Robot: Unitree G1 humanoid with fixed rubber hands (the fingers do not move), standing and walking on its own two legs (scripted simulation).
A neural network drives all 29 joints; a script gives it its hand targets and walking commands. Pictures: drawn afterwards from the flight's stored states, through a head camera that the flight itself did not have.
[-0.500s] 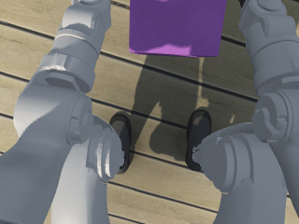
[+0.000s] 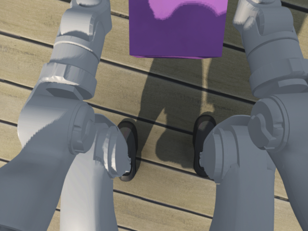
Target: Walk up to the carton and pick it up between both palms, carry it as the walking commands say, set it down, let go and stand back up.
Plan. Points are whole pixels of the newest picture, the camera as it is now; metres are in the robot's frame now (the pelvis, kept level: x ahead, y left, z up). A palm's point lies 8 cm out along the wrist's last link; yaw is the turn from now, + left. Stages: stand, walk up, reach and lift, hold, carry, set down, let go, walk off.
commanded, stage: reach and lift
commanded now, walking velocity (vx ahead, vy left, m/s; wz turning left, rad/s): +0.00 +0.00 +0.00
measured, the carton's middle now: (173, 9) +0.56 -0.04 -0.23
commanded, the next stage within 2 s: none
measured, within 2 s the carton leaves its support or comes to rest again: neither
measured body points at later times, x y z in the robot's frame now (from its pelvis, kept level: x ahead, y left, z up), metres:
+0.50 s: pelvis -0.01 +0.00 +0.02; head +0.33 -0.04 +0.30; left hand +0.56 +0.10 -0.08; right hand +0.57 -0.17 -0.08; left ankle +0.13 +0.12 -0.33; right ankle +0.14 -0.14 -0.33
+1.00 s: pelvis -0.03 +0.00 +0.07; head +0.30 -0.04 +0.36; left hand +0.54 +0.10 -0.02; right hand +0.54 -0.16 -0.01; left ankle +0.13 +0.12 -0.33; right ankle +0.14 -0.14 -0.33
